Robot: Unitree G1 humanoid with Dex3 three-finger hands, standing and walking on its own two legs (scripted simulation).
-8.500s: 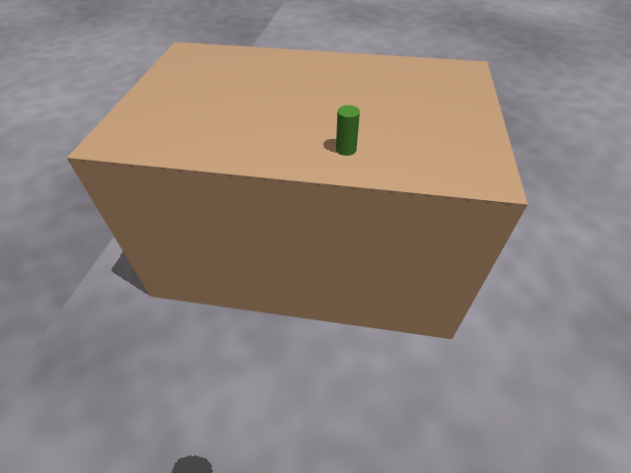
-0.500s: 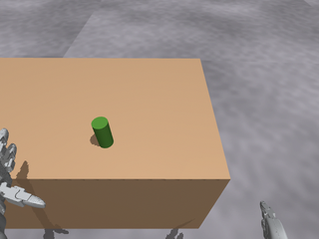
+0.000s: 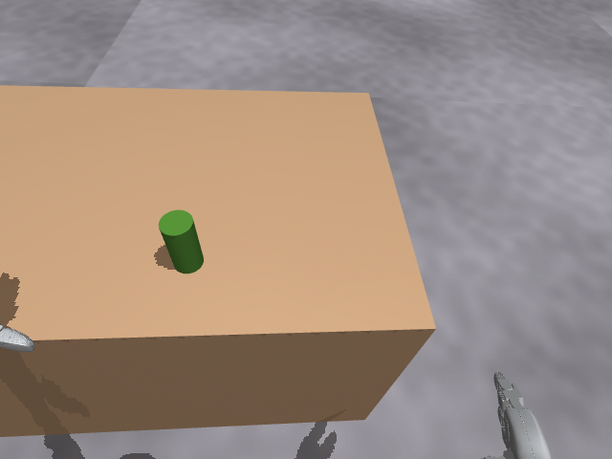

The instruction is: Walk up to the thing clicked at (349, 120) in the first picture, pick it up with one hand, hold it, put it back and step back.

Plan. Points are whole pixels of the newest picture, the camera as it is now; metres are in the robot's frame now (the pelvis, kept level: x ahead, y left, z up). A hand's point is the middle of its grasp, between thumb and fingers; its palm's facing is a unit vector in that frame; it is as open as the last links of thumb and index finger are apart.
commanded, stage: go down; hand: left
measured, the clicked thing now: (182, 243) +0.47 +0.20 -0.05
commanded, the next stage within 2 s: approach in 2.00 s
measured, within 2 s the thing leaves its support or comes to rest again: neither
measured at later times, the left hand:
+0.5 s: hand out of the picture +0.34 +0.38 +0.08, palm faces +0.20 -0.98 -0.01, open 17.6 cm
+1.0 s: hand out of the picture +0.36 +0.39 +0.08, palm faces +0.22 -0.98 +0.00, open 17.6 cm
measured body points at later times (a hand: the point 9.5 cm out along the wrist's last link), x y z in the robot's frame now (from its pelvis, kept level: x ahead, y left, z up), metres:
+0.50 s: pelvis +0.00 +0.01 -0.02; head +0.05 +0.04 +0.43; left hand +0.33 +0.43 +0.08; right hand +0.16 -0.25 -0.07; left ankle +0.04 +0.12 -0.72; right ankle -0.03 -0.14 -0.72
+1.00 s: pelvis +0.00 +0.00 -0.03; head +0.07 +0.04 +0.41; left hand +0.35 +0.45 +0.08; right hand +0.15 -0.25 -0.08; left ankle +0.04 +0.12 -0.72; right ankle -0.03 -0.14 -0.72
